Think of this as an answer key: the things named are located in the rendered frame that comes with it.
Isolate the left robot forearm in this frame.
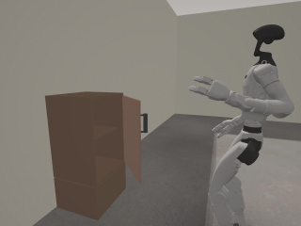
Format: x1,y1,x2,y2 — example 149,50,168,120
224,90,294,117

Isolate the handle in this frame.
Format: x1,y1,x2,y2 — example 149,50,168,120
140,113,148,133

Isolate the robot left hand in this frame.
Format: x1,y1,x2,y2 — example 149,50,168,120
188,75,230,102

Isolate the left robot upper arm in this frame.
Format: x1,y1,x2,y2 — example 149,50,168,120
253,63,294,119

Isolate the left robot thigh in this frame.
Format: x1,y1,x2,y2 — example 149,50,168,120
211,139,260,201

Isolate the humanoid robot torso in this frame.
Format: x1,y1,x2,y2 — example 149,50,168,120
239,60,278,152

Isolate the right robot forearm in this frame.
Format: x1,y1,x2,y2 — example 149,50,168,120
232,114,246,126

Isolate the robot right hand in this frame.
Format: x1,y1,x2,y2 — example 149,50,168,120
212,120,236,138

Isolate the cupboard door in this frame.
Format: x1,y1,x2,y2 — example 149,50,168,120
122,95,142,184

